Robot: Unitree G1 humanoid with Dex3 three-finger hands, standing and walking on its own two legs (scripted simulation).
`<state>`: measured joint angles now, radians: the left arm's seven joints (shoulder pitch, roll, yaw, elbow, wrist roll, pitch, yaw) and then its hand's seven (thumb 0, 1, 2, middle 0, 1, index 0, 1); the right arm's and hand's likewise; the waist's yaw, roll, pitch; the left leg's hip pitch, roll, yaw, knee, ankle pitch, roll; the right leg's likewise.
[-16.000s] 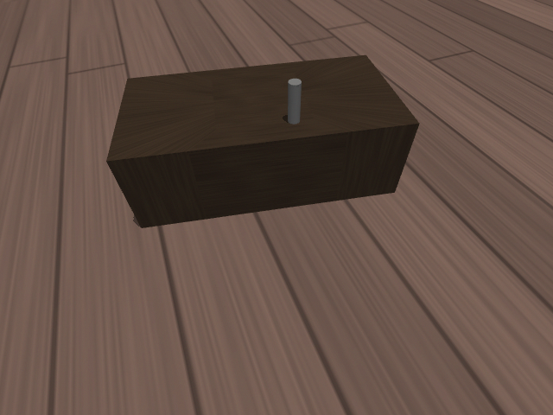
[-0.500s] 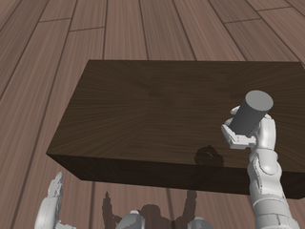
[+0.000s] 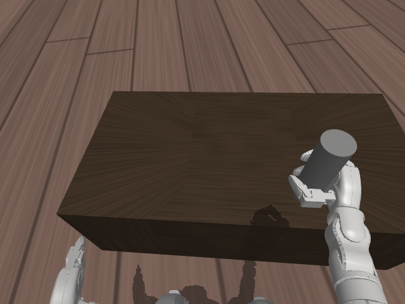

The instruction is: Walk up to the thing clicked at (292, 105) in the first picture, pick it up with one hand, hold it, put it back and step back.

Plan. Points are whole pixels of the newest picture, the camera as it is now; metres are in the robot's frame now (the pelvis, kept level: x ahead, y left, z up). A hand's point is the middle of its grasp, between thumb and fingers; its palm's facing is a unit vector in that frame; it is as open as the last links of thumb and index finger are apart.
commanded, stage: hold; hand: right
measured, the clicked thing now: (318, 171) +0.35 -0.18 +0.08
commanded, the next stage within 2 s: none
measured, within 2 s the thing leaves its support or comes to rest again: neither
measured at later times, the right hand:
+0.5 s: hand (310, 178) +0.34 -0.17 +0.07, palm faces +0.17 +0.98 +0.02, open 7.6 cm
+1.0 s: hand (312, 178) +0.34 -0.17 +0.07, palm faces +0.17 +0.98 +0.03, open 7.6 cm
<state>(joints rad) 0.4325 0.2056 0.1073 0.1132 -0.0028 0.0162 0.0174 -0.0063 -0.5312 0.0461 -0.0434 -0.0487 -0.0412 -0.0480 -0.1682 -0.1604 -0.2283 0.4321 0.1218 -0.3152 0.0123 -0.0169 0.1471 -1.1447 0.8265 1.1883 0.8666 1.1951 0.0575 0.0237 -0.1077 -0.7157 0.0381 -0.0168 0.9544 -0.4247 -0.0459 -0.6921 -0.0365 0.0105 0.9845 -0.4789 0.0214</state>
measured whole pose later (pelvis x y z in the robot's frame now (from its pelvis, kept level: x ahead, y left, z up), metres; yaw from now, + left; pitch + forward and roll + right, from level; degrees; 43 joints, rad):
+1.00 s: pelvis +0.00 +0.00 +0.01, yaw +0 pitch +8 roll +0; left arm 0.39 0.21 0.11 0.22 -0.01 -0.01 0.04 -0.01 -0.51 0.04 -0.05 -0.06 -0.06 -0.05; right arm -0.14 -0.16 -0.20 0.40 0.15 -0.29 0.01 -0.02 0.15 -1.15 0.82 1.19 0.86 1.20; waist 0.04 0.02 -0.09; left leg -0.62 0.04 -0.02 0.88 -0.39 -0.04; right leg -0.59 -0.03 0.01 0.89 -0.44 0.02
